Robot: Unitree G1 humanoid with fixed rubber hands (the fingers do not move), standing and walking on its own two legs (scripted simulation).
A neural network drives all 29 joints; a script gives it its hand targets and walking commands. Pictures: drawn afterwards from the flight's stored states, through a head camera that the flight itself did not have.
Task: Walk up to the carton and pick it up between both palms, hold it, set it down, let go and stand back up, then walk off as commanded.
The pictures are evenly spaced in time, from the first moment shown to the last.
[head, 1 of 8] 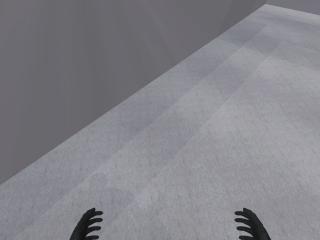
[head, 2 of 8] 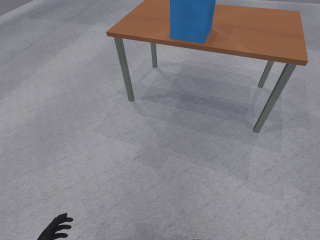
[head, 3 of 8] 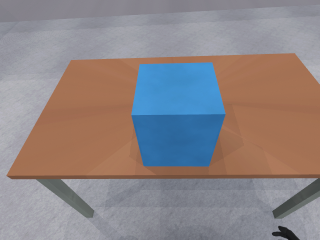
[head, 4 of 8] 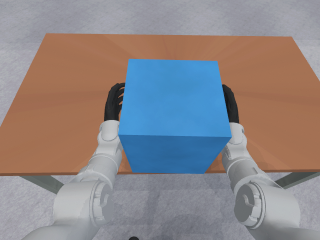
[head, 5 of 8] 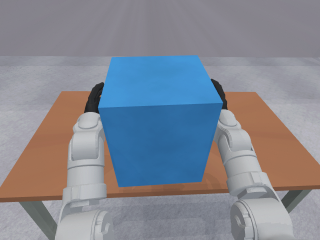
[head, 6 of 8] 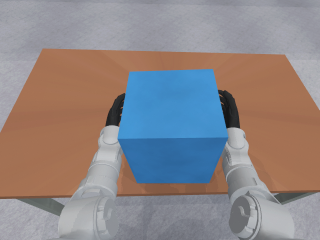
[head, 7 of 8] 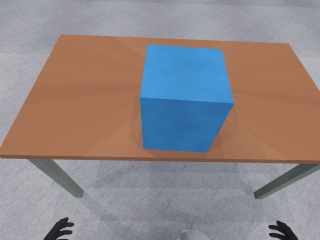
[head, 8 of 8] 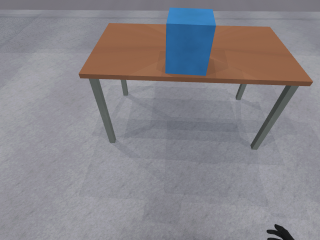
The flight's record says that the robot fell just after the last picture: no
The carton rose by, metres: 0.18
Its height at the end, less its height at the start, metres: +0.00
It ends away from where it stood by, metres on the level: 0.01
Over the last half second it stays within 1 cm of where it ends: yes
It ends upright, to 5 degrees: yes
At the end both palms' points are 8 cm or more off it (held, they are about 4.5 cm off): yes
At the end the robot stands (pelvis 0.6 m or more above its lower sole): yes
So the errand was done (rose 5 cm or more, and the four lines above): yes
